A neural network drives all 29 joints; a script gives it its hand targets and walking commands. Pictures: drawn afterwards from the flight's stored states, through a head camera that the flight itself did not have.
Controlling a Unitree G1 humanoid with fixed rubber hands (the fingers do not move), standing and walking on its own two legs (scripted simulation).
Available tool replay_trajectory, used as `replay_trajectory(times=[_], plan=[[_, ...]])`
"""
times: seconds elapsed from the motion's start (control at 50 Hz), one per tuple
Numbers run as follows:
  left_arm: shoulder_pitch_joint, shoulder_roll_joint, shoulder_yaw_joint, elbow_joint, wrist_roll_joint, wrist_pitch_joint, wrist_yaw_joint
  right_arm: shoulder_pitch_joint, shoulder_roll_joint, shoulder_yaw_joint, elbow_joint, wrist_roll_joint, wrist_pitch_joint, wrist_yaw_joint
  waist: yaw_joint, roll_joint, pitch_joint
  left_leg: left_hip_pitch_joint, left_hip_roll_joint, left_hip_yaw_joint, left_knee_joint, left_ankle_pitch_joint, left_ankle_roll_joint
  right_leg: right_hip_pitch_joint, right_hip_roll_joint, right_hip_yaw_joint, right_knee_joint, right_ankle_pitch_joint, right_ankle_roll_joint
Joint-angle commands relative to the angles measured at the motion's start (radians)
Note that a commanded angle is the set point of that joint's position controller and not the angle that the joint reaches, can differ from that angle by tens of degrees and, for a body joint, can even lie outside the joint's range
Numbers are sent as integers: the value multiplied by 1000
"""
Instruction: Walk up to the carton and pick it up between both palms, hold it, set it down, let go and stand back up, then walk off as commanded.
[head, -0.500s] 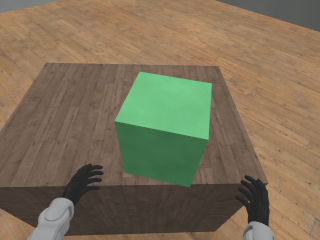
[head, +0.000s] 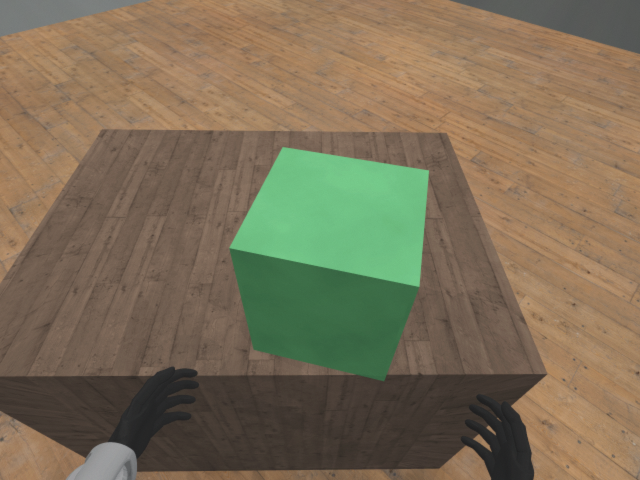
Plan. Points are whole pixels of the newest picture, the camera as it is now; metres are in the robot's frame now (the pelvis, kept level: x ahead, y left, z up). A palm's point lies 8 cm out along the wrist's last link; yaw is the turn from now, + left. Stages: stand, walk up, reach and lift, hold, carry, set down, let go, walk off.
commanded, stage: set down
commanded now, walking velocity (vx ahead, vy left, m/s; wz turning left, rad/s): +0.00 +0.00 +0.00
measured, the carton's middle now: (334, 266) +0.42 -0.01 +0.02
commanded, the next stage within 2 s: let go in 0.76 s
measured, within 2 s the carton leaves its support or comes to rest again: neither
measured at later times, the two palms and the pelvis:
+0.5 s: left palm (176, 444) +0.21 +0.20 -0.06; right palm out of the picture +0.14 -0.24 -0.07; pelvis +0.02 -0.03 +0.00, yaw +0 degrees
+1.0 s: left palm (182, 466) +0.19 +0.19 -0.08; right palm out of the picture +0.12 -0.25 -0.08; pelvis +0.01 -0.03 +0.00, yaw +0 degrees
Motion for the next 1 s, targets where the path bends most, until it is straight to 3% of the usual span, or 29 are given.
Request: replay_trajectory(times=[0.0, 0.04, 0.08, 0.1, 0.12, 0.14, 0.2, 0.22, 0.26, 0.28, 0.3, 0.32, 0.34, 0.36, 0.42, 0.52, 0.56, 0.62, 0.66, 0.72, 0.78, 0.8, 0.86, 0.88, 0.9, 0.92, 0.94, 0.96, 0.98], plan=[[4, 61, 53, -44, 51, -16, 39, -125, -208, -12, -34, -107, -77, 53, 152, 203, -126, 145, 117, -103, -180, 269, -129, 174, 42, 21, 7, -31, -81], [-12, 106, 52, -115, 26, -36, 38, -112, -162, -24, -134, -104, -91, 49, 145, 174, -142, 84, 128, -106, -196, 191, -123, 217, 30, 31, 24, -7, -64], [-11, 64, 61, -43, 59, -11, 59, -152, -204, -45, -54, -124, -85, 81, 147, 156, -126, 62, 113, -99, -207, 183, -112, 202, 37, 17, 27, -25, -64], [-9, 108, 60, -107, 25, -32, 47, -116, -151, -21, -158, -114, -101, 62, 148, 114, -172, 40, 111, -80, -186, 209, -102, 242, 25, 41, 27, 36, -54], [-14, 63, 56, -73, 49, -17, 64, -148, -203, -36, -82, -116, -97, 81, 132, 156, -159, 88, 121, -92, -199, 252, -111, 212, 40, 23, 30, 23, -63], [3, 73, 58, -98, 43, -16, 57, -127, -170, -32, -112, -120, -115, 80, 148, 133, -174, 99, 106, -70, -177, 277, -112, 209, 37, 29, 14, 43, -61], [37, 21, 50, -27, 82, 12, 73, -138, -217, -38, -38, -116, -110, 113, 140, 120, -157, 160, 98, -64, -174, 365, -135, 160, 46, 18, -16, 37, -72], [52, 40, 67, -80, 77, -1, 70, -114, -224, -42, -64, -116, -123, 111, 138, 108, -198, 175, 98, -69, -168, 406, -134, 173, 45, 14, -4, 63, -66], [18, -6, 49, 2, 105, 30, 82, -151, -264, -60, 56, -140, -109, 135, 139, 121, -184, 176, 93, -60, -160, 400, -142, 143, 55, 5, -20, 32, -78], [49, 2, 46, 14, 100, 39, 77, -138, -264, -47, 34, -130, -107, 138, 128, 108, -167, 185, 98, -58, -167, 421, -148, 155, 52, 18, -25, 46, -74], [19, 10, 53, -14, 111, 36, 80, -141, -237, -47, 36, -143, -110, 136, 144, 105, -169, 141, 81, -42, -168, 353, -134, 178, 42, 19, -29, 38, -70], [49, 10, 80, -72, 97, 20, 79, -105, -220, -49, -23, -131, -129, 129, 139, 78, -203, 154, 76, -33, -157, 417, -127, 197, 39, 30, -16, 110, -61], [54, -14, 67, -21, 125, 37, 79, -124, -241, -48, 37, -131, -125, 137, 141, 71, -169, 170, 80, -34, -161, 448, -131, 175, 41, 24, -29, 103, -60], [37, 2, 78, -82, 112, 28, 80, -127, -230, -41, -16, -133, -138, 134, 152, 45, -217, 171, 62, -11, -143, 459, -124, 187, 38, 18, -26, 134, -51], [30, -27, 87, -58, 151, 39, 92, -110, -232, -51, 72, -150, -137, 144, 136, 85, -203, 180, 52, -18, -139, 479, -134, 190, 41, 15, -26, 151, -49], [51, -25, 125, -35, 167, 48, 84, -60, -234, -33, 52, -149, -148, 132, 139, 4, -188, 162, 25, 9, -139, 450, -110, 225, 31, 24, -13, 261, -19], [41, -56, 112, 33, 186, 82, 90, -108, -276, -15, 122, -142, -130, 149, 164, 17, -170, 176, 24, 1, -144, 426, -112, 201, 27, 26, -24, 230, -32], [34, -59, 126, 13, 205, 102, 107, -117, -278, -24, 148, -149, -124, 164, 171, 28, -158, 169, 31, 5, -161, 437, -115, 201, 35, 16, -16, 223, -33], [60, -30, 145, -12, 195, 95, 101, -69, -271, -25, 71, -154, -144, 152, 175, -17, -179, 181, 15, 21, -137, 444, -106, 223, 22, 32, -17, 266, -10], [72, -98, 138, 10, 236, 125, 125, -120, -321, -54, 191, -172, -131, 186, 175, 35, -174, 202, 20, 9, -147, 474, -124, 193, 35, 24, -20, 253, -29], [67, -64, 141, -47, 212, 120, 137, -111, -297, -44, 119, -167, -139, 187, 171, 25, -202, 182, 15, 29, -141, 464, -113, 228, 26, 35, -22, 226, -27], [73, -68, 142, -6, 229, 116, 140, -102, -312, -62, 156, -184, -137, 199, 144, 13, -168, 191, 24, 16, -148, 466, -108, 193, 35, 21, -12, 217, -24], [46, -101, 123, 5, 239, 141, 151, -136, -313, -70, 194, -185, -122, 209, 155, 53, -143, 183, 38, 25, -160, 427, -111, 183, 31, 27, -34, 146, -43], [31, -84, 116, 3, 235, 135, 153, -149, -334, -66, 189, -180, -123, 215, 146, 19, -161, 169, 35, 10, -158, 389, -100, 181, 26, 29, -30, 136, -42], [41, -104, 124, 53, 265, 158, 162, -152, -348, -85, 252, -189, -107, 228, 142, 82, -119, 170, 53, -3, -164, 406, -107, 165, 37, 15, -15, 117, -51], [23, -103, 123, 35, 246, 148, 162, -158, -327, -74, 211, -201, -117, 226, 142, 45, -146, 147, 31, 20, -157, 357, -101, 180, 25, 32, -33, 111, -48], [18, -114, 103, 58, 256, 162, 169, -144, -351, -84, 242, -187, -109, 234, 130, 77, -133, 150, 50, 9, -174, 364, -104, 180, 38, 21, -22, 106, -49], [14, -70, 121, -24, 230, 140, 160, -137, -312, -84, 159, -177, -120, 218, 127, 26, -161, 127, 41, 19, -156, 350, -100, 204, 23, 32, -19, 129, -41], [26, -89, 125, 73, 260, 159, 169, -166, -336, -86, 225, -192, -113, 231, 120, 72, -127, 131, 34, 15, -162, 360, -98, 180, 30, 29, -14, 114, -43]])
